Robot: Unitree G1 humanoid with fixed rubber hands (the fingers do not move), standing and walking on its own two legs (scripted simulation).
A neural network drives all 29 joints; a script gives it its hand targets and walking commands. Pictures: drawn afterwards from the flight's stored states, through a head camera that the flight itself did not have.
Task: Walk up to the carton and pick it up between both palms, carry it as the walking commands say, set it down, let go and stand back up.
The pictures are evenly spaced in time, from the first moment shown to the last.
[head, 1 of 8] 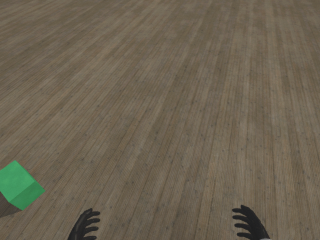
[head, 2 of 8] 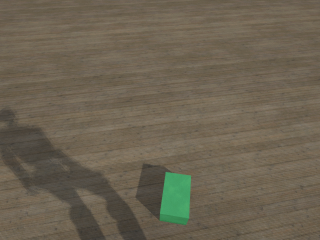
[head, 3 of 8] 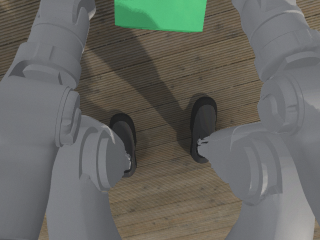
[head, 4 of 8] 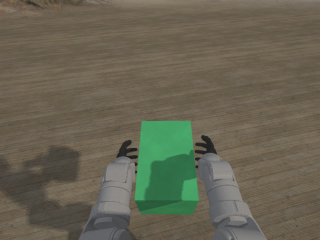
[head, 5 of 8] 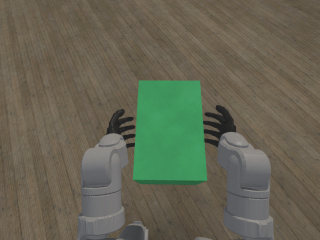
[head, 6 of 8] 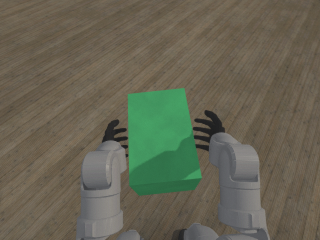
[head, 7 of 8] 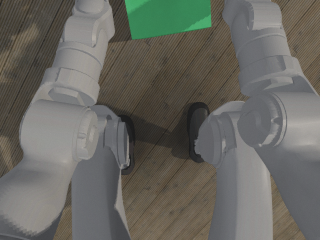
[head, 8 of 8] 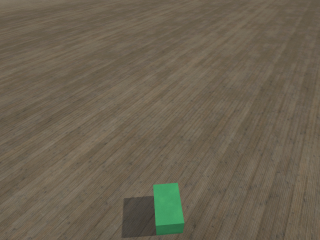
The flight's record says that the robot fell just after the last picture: no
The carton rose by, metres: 0.71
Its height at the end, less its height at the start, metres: +0.00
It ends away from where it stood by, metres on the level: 0.58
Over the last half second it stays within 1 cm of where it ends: yes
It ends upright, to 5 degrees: yes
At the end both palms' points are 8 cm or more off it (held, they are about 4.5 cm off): yes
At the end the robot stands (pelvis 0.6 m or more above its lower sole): yes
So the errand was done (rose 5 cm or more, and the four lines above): yes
